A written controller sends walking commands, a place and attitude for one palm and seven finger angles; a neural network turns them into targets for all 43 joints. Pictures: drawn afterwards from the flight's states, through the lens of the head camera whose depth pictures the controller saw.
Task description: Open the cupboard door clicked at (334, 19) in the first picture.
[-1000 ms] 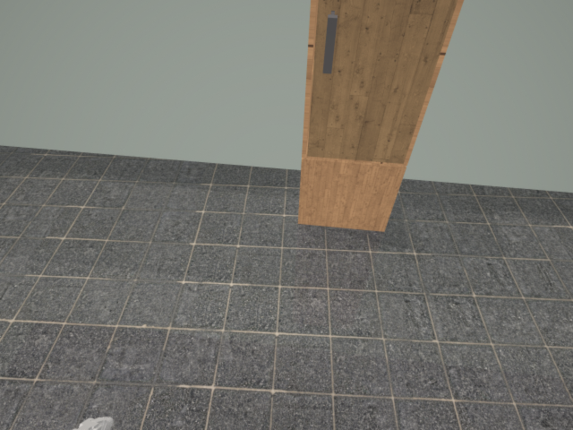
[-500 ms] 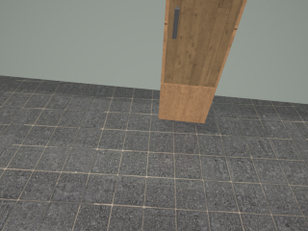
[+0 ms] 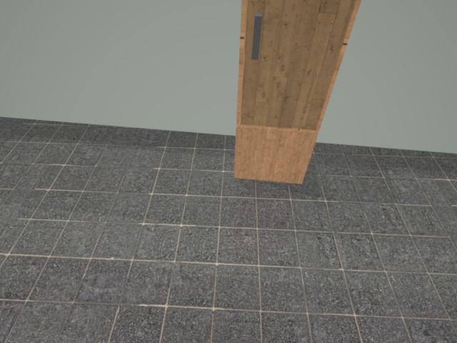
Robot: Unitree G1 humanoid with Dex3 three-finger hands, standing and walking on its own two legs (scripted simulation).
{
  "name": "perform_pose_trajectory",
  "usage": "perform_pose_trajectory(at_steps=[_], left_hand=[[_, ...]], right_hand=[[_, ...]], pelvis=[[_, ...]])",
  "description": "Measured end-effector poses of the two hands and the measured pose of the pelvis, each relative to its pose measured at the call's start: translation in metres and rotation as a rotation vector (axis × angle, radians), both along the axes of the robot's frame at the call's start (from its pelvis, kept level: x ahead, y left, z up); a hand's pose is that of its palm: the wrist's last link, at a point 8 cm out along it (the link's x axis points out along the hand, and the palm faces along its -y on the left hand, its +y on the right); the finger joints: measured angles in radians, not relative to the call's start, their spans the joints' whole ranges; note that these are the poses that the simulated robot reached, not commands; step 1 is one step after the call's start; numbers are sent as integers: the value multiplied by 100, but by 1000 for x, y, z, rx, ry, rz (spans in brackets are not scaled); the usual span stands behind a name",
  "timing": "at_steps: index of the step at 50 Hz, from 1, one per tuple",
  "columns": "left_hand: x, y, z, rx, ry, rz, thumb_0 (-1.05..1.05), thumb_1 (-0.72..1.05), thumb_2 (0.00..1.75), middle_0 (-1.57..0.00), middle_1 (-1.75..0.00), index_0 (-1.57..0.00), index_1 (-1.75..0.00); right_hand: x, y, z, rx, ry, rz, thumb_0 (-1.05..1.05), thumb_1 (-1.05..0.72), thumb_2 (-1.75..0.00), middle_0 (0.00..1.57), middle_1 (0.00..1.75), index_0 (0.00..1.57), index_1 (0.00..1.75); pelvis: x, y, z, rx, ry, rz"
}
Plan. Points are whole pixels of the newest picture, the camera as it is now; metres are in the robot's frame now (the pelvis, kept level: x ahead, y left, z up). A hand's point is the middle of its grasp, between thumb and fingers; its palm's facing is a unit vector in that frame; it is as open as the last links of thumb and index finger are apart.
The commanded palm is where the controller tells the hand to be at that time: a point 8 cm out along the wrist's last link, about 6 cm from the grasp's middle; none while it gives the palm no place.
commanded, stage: look at it before walking up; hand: left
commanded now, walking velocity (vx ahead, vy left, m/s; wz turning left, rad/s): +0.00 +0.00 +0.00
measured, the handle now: (256, 35) +1.11 -0.05 +0.08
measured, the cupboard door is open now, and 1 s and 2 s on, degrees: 0 0 0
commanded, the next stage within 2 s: walk to a spot facing it in 0.44 s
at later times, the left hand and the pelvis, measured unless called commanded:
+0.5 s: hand out of the picture +0.07 +0.25 -0.15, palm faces -0.02 -0.94 -0.33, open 7.4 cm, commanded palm none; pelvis +0.00 +0.00 +0.00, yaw +0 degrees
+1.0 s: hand out of the picture +0.04 +0.17 -0.18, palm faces -0.10 -0.97 -0.24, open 7.4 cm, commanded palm none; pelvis +0.00 -0.02 -0.02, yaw -11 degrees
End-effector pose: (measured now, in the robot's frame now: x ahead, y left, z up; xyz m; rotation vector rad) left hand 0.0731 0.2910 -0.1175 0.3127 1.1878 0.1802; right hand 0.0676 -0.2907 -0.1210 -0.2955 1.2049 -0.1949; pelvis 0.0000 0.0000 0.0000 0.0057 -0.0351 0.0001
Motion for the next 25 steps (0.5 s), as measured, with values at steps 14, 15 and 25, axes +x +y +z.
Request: perform_pose_trajectory(at_steps=[14, 15, 25], left_hand=[[-1, -1, -1, -5, 8, 5, 1, 90, 90, -20, -30, -20, -30], [-2, -1, -1, -5, 10, 6, 1, 90, 90, -20, -30, -20, -30], [-6, 0, -1, 0, 22, 13, 1, 90, 90, -20, -30, -20, -30]], right_hand=[[6, -3, 3, -10, -4, 7, 0, -90, -90, 20, 30, 20, 30], [6, -4, 3, -11, -3, 7, 0, -90, -90, 20, 30, 20, 30], [7, -4, 3, -11, -1, 7, 0, -90, -90, 20, 30, 20, 30]], pelvis=[[2, -1, 1, -1, 1, 2], [2, -1, 1, -1, 1, 2], [3, -2, 1, -2, -3, 1]])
